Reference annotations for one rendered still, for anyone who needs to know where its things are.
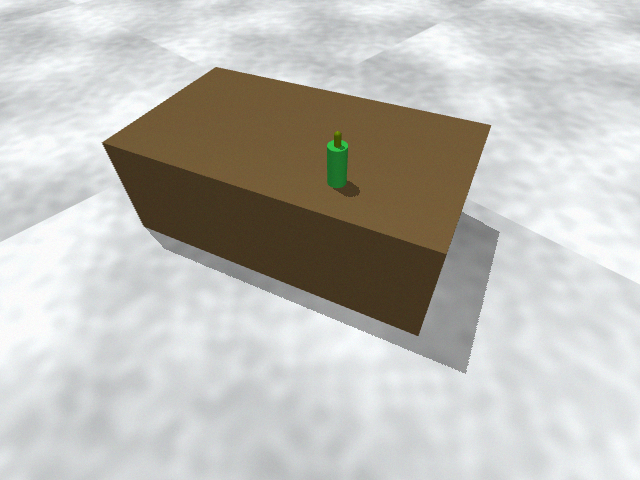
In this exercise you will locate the bottle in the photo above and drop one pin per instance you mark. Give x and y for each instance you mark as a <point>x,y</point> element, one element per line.
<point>337,156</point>

